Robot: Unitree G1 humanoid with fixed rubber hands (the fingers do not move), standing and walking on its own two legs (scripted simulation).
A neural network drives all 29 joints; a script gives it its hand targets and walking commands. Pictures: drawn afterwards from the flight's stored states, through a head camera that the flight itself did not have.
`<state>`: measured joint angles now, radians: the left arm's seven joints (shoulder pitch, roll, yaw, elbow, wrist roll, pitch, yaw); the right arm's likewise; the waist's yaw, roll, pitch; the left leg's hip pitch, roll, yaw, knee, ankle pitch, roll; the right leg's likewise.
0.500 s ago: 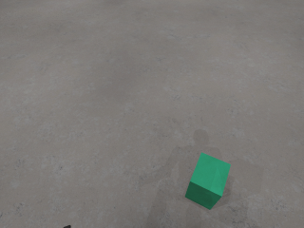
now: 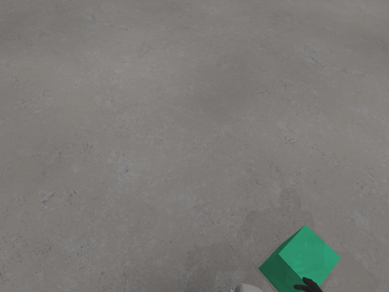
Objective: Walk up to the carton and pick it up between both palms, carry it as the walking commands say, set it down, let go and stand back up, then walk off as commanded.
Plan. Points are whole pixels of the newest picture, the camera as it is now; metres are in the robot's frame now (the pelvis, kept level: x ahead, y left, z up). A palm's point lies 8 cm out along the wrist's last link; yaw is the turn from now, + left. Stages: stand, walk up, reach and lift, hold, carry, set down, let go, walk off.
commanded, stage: walk off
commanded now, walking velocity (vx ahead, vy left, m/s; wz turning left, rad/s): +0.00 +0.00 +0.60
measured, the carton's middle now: (295, 263) +0.32 -0.45 -0.62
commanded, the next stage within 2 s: none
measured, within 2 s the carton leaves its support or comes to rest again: neither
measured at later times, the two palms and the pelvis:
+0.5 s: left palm out of the picture +0.02 +0.21 -0.10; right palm out of the picture +0.12 -0.29 -0.14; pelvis +0.02 -0.04 +0.01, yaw +17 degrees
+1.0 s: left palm out of the picture -0.10 +0.27 -0.13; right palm (262, 252) +0.23 -0.14 -0.11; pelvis +0.01 +0.01 +0.01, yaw +35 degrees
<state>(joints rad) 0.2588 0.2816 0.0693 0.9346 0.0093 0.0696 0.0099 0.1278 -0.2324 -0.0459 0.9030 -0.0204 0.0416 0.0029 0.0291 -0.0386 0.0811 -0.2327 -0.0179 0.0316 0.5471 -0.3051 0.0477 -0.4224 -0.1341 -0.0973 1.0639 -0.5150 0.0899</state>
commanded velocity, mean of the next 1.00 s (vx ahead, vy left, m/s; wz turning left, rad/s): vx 0.00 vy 0.00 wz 0.60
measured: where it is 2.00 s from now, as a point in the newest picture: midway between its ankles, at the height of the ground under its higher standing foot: outside the picture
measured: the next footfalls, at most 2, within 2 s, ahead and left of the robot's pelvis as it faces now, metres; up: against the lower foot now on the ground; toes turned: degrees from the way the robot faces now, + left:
right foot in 0.32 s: +0.08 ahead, -0.14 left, +0.00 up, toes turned +5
left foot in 0.78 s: -0.03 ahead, +0.09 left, +0.00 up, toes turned +36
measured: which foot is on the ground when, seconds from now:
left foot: down 0.00-0.32, up 0.34-0.76, down 0.78-1.00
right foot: up 0.00-0.30, down 0.32-0.78, up 0.80-1.00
